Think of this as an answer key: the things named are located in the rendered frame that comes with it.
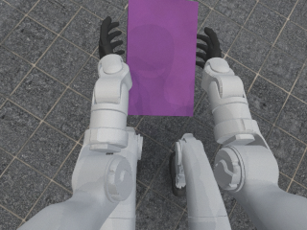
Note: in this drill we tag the left robot forearm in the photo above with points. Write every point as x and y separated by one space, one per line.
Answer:
107 131

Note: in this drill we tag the robot left thigh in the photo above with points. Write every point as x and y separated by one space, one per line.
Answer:
123 217

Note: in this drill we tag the left robot hand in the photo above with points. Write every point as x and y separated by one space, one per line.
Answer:
105 47

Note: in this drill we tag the robot right upper arm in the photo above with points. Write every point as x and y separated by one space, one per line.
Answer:
250 173

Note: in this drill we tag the right robot forearm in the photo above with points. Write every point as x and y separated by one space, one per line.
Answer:
229 106

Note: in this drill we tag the robot left upper arm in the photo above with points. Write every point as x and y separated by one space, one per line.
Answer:
99 183

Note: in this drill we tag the carton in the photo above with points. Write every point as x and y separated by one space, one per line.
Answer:
161 55

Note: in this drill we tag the right robot hand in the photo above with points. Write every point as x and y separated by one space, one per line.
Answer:
212 48

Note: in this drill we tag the robot right shin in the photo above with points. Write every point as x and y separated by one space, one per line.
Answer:
180 176

